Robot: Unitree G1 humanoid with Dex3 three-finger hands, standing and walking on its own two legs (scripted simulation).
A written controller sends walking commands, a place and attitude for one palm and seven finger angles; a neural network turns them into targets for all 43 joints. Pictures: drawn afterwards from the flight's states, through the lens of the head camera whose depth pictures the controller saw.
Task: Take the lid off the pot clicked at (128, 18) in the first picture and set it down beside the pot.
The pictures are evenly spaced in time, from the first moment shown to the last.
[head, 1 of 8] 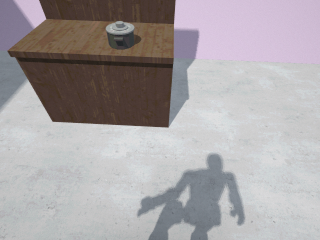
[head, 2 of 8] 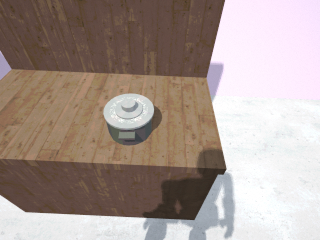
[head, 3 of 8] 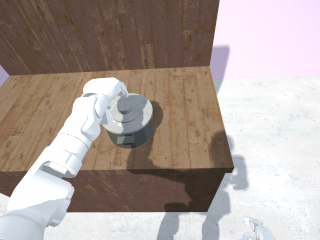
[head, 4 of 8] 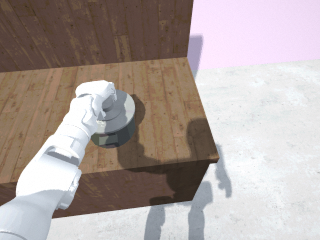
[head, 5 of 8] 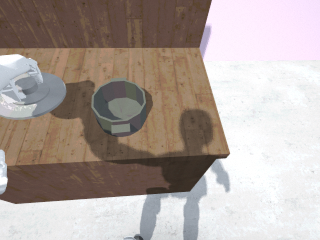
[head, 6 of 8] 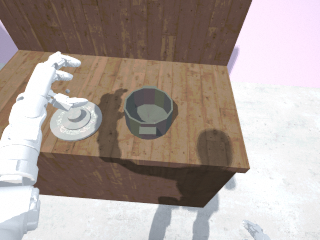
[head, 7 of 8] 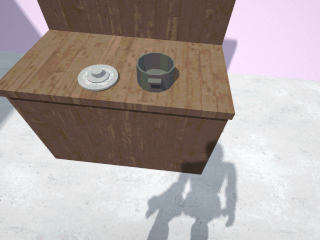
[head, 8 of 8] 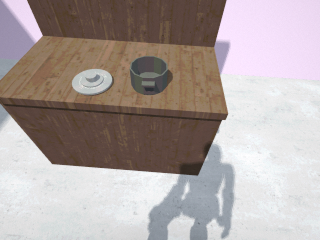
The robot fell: no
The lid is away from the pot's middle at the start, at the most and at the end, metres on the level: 0.00 0.26 0.26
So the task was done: yes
